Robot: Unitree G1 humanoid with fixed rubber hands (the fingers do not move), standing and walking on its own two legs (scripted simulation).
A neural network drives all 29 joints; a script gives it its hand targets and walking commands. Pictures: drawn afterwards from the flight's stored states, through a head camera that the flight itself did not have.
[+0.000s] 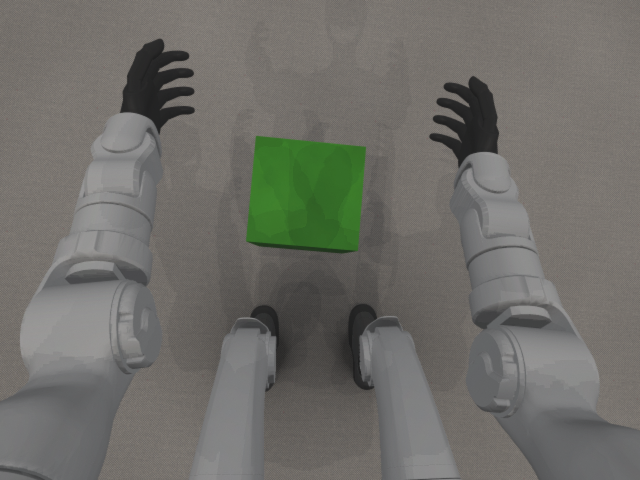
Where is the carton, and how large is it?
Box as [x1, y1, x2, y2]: [246, 136, 365, 252]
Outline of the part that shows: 256,136 246,241 261,246 331,252 347,252 357,250 365,147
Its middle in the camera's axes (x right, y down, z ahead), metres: -0.03 -0.08 +0.85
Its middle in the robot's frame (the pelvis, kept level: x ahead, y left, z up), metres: +0.47 +0.01 -0.51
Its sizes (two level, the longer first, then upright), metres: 0.210 0.200 0.250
